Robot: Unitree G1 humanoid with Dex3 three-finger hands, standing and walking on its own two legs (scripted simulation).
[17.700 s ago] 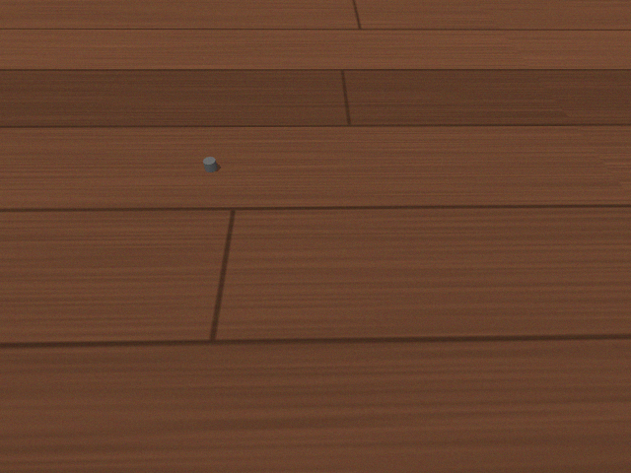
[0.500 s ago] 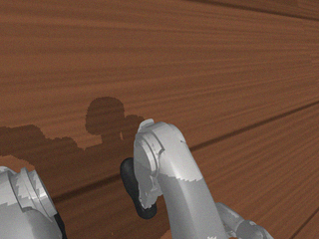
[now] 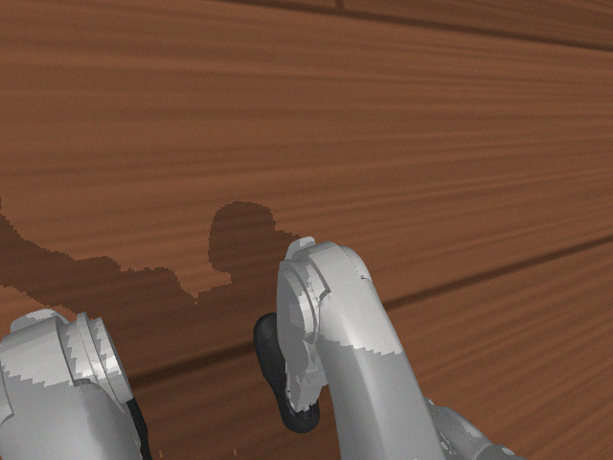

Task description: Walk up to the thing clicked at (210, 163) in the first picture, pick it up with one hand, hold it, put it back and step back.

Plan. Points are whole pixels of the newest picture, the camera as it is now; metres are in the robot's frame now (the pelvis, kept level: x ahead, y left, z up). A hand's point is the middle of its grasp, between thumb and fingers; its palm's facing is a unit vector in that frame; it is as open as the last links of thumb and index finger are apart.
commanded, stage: settle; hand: left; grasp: from above
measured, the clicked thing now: out of the picture +0.44 +0.35 -0.25
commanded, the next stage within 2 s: lift in 0.50 s
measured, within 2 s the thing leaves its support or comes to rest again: neither
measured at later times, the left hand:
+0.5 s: hand out of the picture +0.42 +0.34 -0.14, palm faces -0.44 -0.11 -0.89, open 7.8 cm
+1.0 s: hand out of the picture +0.40 +0.35 -0.06, palm faces -0.45 -0.12 -0.88, open 7.8 cm
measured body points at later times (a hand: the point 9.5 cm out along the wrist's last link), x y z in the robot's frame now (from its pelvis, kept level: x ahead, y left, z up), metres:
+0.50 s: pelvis -0.01 -0.01 +0.02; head +0.22 +0.09 +0.40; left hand +0.44 +0.35 -0.08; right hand +0.09 -0.26 -0.08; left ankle +0.06 +0.13 -0.27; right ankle +0.11 -0.12 -0.27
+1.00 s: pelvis -0.01 +0.00 +0.07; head +0.19 +0.07 +0.46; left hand +0.42 +0.35 -0.01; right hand +0.08 -0.27 -0.04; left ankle +0.06 +0.13 -0.27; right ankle +0.11 -0.12 -0.27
